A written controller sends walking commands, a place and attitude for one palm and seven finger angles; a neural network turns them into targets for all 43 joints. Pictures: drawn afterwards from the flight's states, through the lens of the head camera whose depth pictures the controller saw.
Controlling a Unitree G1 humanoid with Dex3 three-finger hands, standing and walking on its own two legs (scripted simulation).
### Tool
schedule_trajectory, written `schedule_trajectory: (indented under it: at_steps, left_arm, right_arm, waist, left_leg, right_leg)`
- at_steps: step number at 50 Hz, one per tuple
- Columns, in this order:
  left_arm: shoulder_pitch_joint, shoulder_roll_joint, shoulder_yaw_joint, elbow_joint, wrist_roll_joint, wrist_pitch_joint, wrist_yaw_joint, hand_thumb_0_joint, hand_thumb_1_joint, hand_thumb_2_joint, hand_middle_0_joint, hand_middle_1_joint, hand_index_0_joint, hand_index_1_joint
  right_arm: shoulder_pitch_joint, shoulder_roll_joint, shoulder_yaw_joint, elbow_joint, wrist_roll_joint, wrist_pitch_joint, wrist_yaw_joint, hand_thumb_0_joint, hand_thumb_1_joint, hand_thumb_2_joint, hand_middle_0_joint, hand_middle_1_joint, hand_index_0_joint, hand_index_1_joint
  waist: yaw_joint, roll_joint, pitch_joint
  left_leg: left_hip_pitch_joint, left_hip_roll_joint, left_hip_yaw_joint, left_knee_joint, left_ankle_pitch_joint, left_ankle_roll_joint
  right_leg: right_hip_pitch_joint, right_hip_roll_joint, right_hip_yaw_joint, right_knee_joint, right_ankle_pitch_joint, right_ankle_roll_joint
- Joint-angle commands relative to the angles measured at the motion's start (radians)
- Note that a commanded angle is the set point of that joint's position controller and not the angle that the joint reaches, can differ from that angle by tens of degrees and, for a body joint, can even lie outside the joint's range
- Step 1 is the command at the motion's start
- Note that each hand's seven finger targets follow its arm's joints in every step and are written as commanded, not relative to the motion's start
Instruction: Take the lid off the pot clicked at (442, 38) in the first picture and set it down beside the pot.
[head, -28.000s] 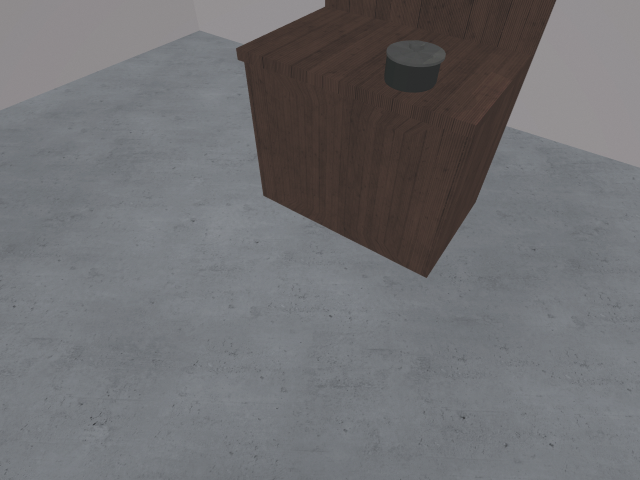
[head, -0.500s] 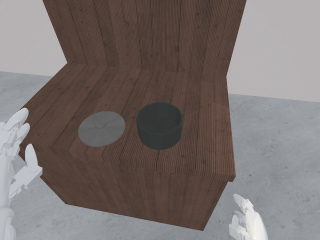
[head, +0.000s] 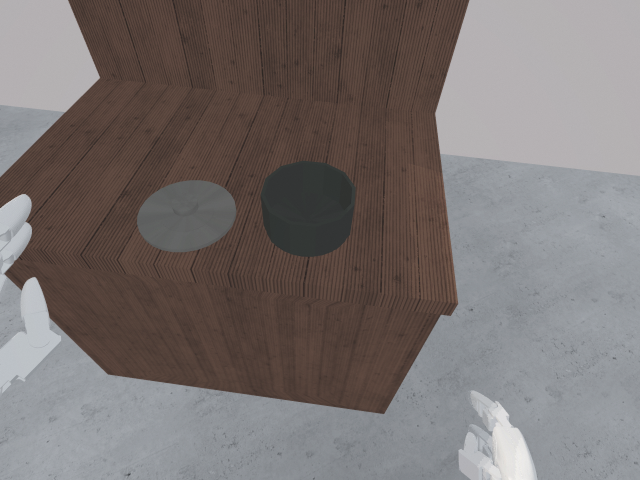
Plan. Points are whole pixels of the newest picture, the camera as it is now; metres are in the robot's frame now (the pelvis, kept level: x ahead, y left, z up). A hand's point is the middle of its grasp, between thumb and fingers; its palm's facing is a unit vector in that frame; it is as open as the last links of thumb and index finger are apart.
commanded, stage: step back with the hand held close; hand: left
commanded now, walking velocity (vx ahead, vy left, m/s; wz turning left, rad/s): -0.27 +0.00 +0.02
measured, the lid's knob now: (185, 205) +0.53 +0.28 -0.02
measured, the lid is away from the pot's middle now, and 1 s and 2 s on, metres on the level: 0.22 0.22 0.22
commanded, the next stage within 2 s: stop stepping back and stand still in 1.16 s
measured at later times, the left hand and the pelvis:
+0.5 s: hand (37, 401) +0.15 +0.23 +0.17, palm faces +0.35 -0.83 -0.43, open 7.4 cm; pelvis -0.05 +0.00 -0.01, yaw +1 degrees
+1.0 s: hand out of the picture +0.09 +0.24 +0.17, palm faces +0.35 -0.84 -0.41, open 7.4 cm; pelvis -0.10 +0.01 -0.01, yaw +3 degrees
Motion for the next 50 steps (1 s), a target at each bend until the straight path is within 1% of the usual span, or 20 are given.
schedule_trajectory:
  at_steps: [1,4,9,12,14,17,20,24,26,29,33,35,38,40,41,43,45,47,49,50]
  left_arm:
    - [-0.019,0.160,0.101,-0.188,0.005,-0.062,0.034,0.000,0.900,0.900,-0.200,-0.300,-0.200,-0.300]
    - [-0.016,0.168,0.106,-0.226,0.007,-0.072,0.045,0.000,0.900,0.900,-0.200,-0.300,-0.200,-0.300]
    - [-0.007,0.151,0.121,-0.233,0.028,-0.090,0.061,0.000,0.900,0.900,-0.200,-0.300,-0.200,-0.300]
    - [-0.013,0.149,0.113,-0.228,0.021,-0.092,0.054,0.000,0.900,0.900,-0.200,-0.300,-0.200,-0.300]
    - [-0.027,0.145,0.104,-0.225,0.017,-0.098,0.047,0.000,0.900,0.900,-0.200,-0.300,-0.200,-0.300]
    - [-0.022,0.149,0.106,-0.241,0.016,-0.101,0.040,0.000,0.900,0.900,-0.200,-0.300,-0.200,-0.300]
    - [-0.019,0.177,0.128,-0.263,0.019,-0.108,0.041,0.000,0.900,0.900,-0.200,-0.300,-0.200,-0.300]
    - [-0.018,0.181,0.137,-0.247,0.014,-0.118,0.048,0.000,0.900,0.900,-0.200,-0.300,-0.200,-0.300]
    - [-0.014,0.182,0.134,-0.239,0.012,-0.118,0.055,0.000,0.900,0.900,-0.200,-0.300,-0.200,-0.300]
    - [-0.017,0.169,0.121,-0.237,0.015,-0.122,0.059,0.000,0.900,0.900,-0.200,-0.300,-0.200,-0.300]
    - [-0.030,0.160,0.137,-0.258,0.028,-0.128,0.062,0.000,0.900,0.900,-0.200,-0.300,-0.200,-0.300]
    - [-0.032,0.184,0.155,-0.261,0.027,-0.125,0.059,0.000,0.900,0.900,-0.200,-0.300,-0.200,-0.300]
    - [-0.039,0.170,0.143,-0.262,0.020,-0.125,0.044,0.000,0.900,0.900,-0.200,-0.300,-0.200,-0.300]
    - [-0.066,0.187,0.128,-0.287,0.012,-0.135,0.038,0.000,0.900,0.900,-0.200,-0.300,-0.200,-0.300]
    - [-0.058,0.184,0.116,-0.283,0.006,-0.131,0.036,0.000,0.900,0.900,-0.200,-0.300,-0.200,-0.300]
    - [-0.047,0.188,0.112,-0.289,0.008,-0.124,0.042,0.000,0.900,0.900,-0.200,-0.300,-0.200,-0.300]
    - [-0.016,0.194,0.127,-0.266,0.012,-0.124,0.047,0.000,0.900,0.900,-0.200,-0.300,-0.200,-0.300]
    - [-0.002,0.170,0.119,-0.261,0.007,-0.130,0.043,0.000,0.900,0.900,-0.200,-0.300,-0.200,-0.300]
    - [-0.016,0.154,0.137,-0.269,0.008,-0.137,0.042,0.000,0.900,0.900,-0.200,-0.300,-0.200,-0.300]
    - [-0.049,0.175,0.144,-0.287,0.002,-0.136,0.041,0.000,0.900,0.900,-0.200,-0.300,-0.200,-0.300]
  right_arm:
    - [-0.054,-0.137,-0.064,-0.161,-0.006,-0.051,-0.016,0.000,-0.900,-0.900,0.200,0.300,0.200,0.300]
    - [-0.071,-0.140,-0.059,-0.167,-0.008,-0.052,-0.019,0.000,-0.900,-0.900,0.200,0.300,0.200,0.300]
    - [-0.094,-0.152,-0.053,-0.196,0.005,-0.083,-0.030,0.000,-0.900,-0.900,0.200,0.300,0.200,0.300]
    - [-0.086,-0.145,-0.059,-0.183,0.005,-0.100,-0.026,0.000,-0.900,-0.900,0.200,0.300,0.200,0.300]
    - [-0.075,-0.147,-0.062,-0.170,0.000,-0.103,-0.021,0.000,-0.900,-0.900,0.200,0.300,0.200,0.300]
    - [-0.070,-0.150,-0.072,-0.161,-0.003,-0.100,-0.013,0.000,-0.900,-0.900,0.200,0.300,0.200,0.300]
    - [-0.069,-0.151,-0.078,-0.157,-0.004,-0.091,-0.007,0.000,-0.900,-0.900,0.200,0.300,0.200,0.300]
    - [-0.065,-0.137,-0.079,-0.161,-0.009,-0.077,-0.005,0.000,-0.900,-0.900,0.200,0.300,0.200,0.300]
    - [-0.059,-0.136,-0.077,-0.152,-0.016,-0.068,-0.006,0.000,-0.900,-0.900,0.200,0.300,0.200,0.300]
    - [-0.070,-0.145,-0.077,-0.158,-0.015,-0.067,-0.007,0.000,-0.900,-0.900,0.200,0.300,0.200,0.300]
    - [-0.089,-0.158,-0.074,-0.176,-0.002,-0.098,-0.012,0.000,-0.900,-0.900,0.200,0.300,0.200,0.300]
    - [-0.094,-0.151,-0.081,-0.171,0.004,-0.116,-0.013,0.000,-0.900,-0.900,0.200,0.300,0.200,0.300]
    - [-0.072,-0.139,-0.080,-0.150,-0.002,-0.123,-0.010,0.000,-0.900,-0.900,0.200,0.300,0.200,0.300]
    - [-0.039,-0.138,-0.088,-0.117,-0.014,-0.117,-0.006,0.000,-0.900,-0.900,0.200,0.300,0.200,0.300]
    - [-0.046,-0.137,-0.093,-0.114,-0.018,-0.110,-0.002,0.000,-0.900,-0.900,0.200,0.300,0.200,0.300]
    - [-0.058,-0.129,-0.088,-0.107,-0.028,-0.091,0.006,0.000,-0.900,-0.900,0.200,0.300,0.200,0.300]
    - [-0.079,-0.128,-0.081,-0.113,-0.031,-0.077,0.005,0.000,-0.900,-0.900,0.200,0.300,0.200,0.300]
    - [-0.083,-0.137,-0.078,-0.139,-0.021,-0.075,0.001,0.000,-0.900,-0.900,0.200,0.300,0.200,0.300]
    - [-0.097,-0.152,-0.076,-0.154,-0.019,-0.104,-0.006,0.000,-0.900,-0.900,0.200,0.300,0.200,0.300]
    - [-0.098,-0.135,-0.079,-0.148,-0.021,-0.113,-0.009,0.000,-0.900,-0.900,0.200,0.300,0.200,0.300]
  waist:
    - [-0.028,-0.081,-0.106]
    - [-0.027,-0.052,-0.110]
    - [-0.017,0.190,-0.087]
    - [-0.013,0.143,-0.108]
    - [-0.017,0.110,-0.086]
    - [-0.018,0.071,-0.145]
    - [-0.022,0.061,-0.171]
    - [-0.031,-0.031,-0.136]
    - [-0.037,-0.042,-0.134]
    - [-0.039,0.011,-0.127]
    - [-0.039,0.205,-0.123]
    - [-0.035,0.218,-0.141]
    - [-0.028,0.083,-0.106]
    - [-0.043,-0.079,-0.155]
    - [-0.047,-0.102,-0.173]
    - [-0.047,-0.080,-0.170]
    - [-0.047,-0.019,-0.168]
    - [-0.049,0.071,-0.152]
    - [-0.049,0.289,-0.143]
    - [-0.048,0.289,-0.154]
  left_leg:
    - [-0.088,0.049,-0.064,-0.026,-0.148,0.015]
    - [-0.084,0.066,-0.094,-0.067,-0.171,0.025]
    - [-0.394,0.198,-0.210,-0.341,-0.289,0.077]
    - [-0.339,0.190,-0.184,-0.278,-0.103,0.063]
    - [-0.317,0.182,-0.177,-0.240,-0.051,0.061]
    - [-0.255,0.169,-0.148,-0.186,0.020,0.049]
    - [-0.256,0.142,-0.128,-0.147,-0.050,0.040]
    - [-0.249,0.085,-0.103,-0.070,-0.250,0.025]
    - [-0.193,0.078,-0.106,-0.048,-0.231,0.020]
    - [-0.207,0.106,-0.131,-0.111,-0.230,0.033]
    - [-0.486,0.243,-0.227,-0.317,-0.369,0.096]
    - [-0.478,0.280,-0.229,-0.320,-0.317,0.097]
    - [-0.405,0.190,-0.150,-0.154,-0.243,0.058]
    - [-0.195,0.090,-0.072,-0.011,-0.135,-0.004]
    - [-0.124,0.065,-0.058,0.053,-0.138,-0.015]
    - [-0.054,0.052,-0.060,0.105,-0.129,-0.015]
    - [-0.055,0.083,-0.102,0.000,-0.074,0.004]
    - [-0.151,0.161,-0.163,-0.172,-0.185,0.033]
    - [-0.392,0.329,-0.306,-0.407,-0.381,0.102]
    - [-0.377,0.373,-0.332,-0.444,-0.310,0.117]
  right_leg:
    - [0.042,-0.177,0.213,-0.222,-0.048,-0.107]
    - [0.010,-0.159,0.177,-0.224,-0.162,-0.097]
    - [0.281,-0.004,0.026,0.078,-0.045,-0.025]
    - [0.264,-0.016,0.035,0.093,0.070,-0.026]
    - [0.223,-0.031,0.052,0.066,0.109,-0.034]
    - [0.207,-0.044,0.067,0.060,0.150,-0.041]
    - [0.192,-0.068,0.109,0.025,0.147,-0.058]
    - [0.078,-0.129,0.214,-0.137,-0.080,-0.092]
    - [0.014,-0.146,0.228,-0.188,-0.149,-0.108]
    - [0.023,-0.106,0.166,-0.137,-0.139,-0.086]
    - [0.254,0.029,0.051,0.186,-0.076,-0.034]
    - [0.256,0.054,0.053,0.237,-0.081,-0.026]
    - [0.165,-0.006,0.126,0.076,0.024,-0.055]
    - [0.009,-0.108,0.261,-0.116,0.074,-0.107]
    - [-0.048,-0.161,0.317,-0.186,0.012,-0.135]
    - [-0.114,-0.205,0.325,-0.245,-0.086,-0.156]
    - [-0.096,-0.138,0.246,-0.178,-0.049,-0.126]
    - [-0.037,-0.025,0.125,-0.038,-0.137,-0.076]
    - [0.160,0.106,0.035,0.273,-0.179,-0.028]
    - [0.138,0.123,0.056,0.371,-0.244,-0.021]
